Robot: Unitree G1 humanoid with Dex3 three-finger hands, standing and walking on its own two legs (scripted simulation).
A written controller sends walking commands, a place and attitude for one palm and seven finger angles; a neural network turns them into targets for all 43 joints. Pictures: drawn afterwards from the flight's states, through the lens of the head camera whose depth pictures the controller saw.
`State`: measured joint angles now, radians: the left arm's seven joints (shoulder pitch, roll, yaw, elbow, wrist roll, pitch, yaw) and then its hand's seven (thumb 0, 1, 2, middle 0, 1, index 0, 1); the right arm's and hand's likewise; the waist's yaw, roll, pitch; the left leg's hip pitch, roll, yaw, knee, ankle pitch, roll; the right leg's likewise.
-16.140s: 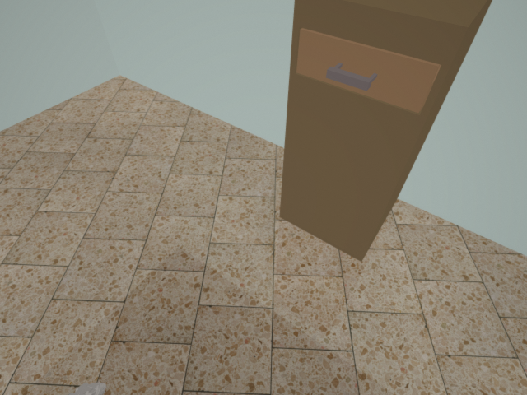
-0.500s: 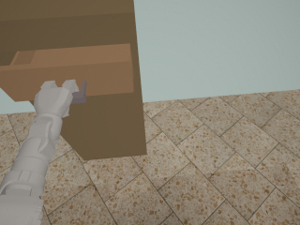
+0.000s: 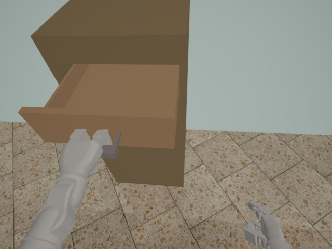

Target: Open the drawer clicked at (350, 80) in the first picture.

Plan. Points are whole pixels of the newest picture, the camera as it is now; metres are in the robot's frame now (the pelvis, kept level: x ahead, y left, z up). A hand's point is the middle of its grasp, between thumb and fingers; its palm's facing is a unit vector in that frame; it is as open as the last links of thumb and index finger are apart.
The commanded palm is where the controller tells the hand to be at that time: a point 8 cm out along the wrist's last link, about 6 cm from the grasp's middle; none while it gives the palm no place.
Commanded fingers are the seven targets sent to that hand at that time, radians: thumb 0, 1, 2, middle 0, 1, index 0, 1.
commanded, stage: pull the drawer open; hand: left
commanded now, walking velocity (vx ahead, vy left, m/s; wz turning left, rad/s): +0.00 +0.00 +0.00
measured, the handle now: (96, 142) +0.34 +0.22 +0.06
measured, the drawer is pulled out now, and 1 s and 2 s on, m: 0.20 0.30 0.30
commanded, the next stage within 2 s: open the thumb to release the handle in 0.72 s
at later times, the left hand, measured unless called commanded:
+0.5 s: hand (77, 205) +0.20 +0.22 +0.04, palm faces +0.02 -0.07 -1.00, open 5.7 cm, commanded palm +0.15 +0.22 +0.09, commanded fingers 0.00 0.90 0.90 -0.40 -1.35 -0.40 -1.35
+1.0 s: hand (76, 204) +0.20 +0.22 +0.04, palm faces +0.06 -0.07 -1.00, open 6.2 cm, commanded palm +0.17 +0.23 +0.09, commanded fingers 0.00 0.20 0.60 -0.35 -1.27 -0.35 -1.27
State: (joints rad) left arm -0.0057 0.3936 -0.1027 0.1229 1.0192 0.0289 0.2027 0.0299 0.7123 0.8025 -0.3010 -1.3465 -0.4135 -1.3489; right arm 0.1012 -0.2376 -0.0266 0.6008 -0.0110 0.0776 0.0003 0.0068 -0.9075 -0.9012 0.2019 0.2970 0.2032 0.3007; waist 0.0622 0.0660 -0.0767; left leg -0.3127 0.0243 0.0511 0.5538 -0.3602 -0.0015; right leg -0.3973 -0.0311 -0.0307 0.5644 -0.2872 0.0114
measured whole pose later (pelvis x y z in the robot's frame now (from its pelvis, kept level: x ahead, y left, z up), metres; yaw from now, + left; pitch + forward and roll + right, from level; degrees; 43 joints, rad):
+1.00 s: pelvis -0.01 -0.01 -0.01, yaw +0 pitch +5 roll +0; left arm 0.38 0.42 -0.05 -0.18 1.01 -0.02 0.31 0.01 0.61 0.76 -0.37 -1.32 -0.40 -1.32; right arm 0.10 -0.23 -0.02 0.65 -0.04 0.06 -0.02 0.01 -0.91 -0.90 0.20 0.30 0.20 0.30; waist 0.10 0.07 -0.05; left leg -0.33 0.03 0.04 0.64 -0.39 -0.01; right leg -0.42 -0.03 -0.03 0.66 -0.33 0.00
